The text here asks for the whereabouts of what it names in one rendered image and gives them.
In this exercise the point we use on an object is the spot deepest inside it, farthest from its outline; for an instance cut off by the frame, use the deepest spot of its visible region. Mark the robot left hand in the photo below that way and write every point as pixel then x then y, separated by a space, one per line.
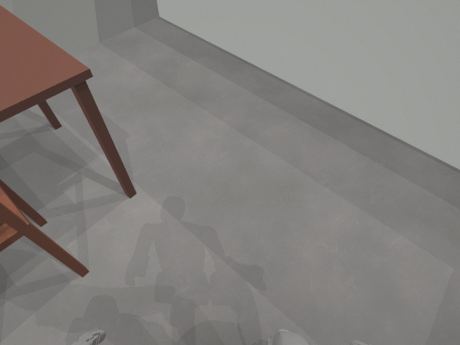
pixel 93 338

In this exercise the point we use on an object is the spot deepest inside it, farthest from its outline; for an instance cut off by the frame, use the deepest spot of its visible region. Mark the chair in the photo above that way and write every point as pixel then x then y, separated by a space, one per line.
pixel 14 225

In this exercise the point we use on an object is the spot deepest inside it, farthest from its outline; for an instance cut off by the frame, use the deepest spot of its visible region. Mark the table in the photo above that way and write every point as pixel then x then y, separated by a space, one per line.
pixel 34 69

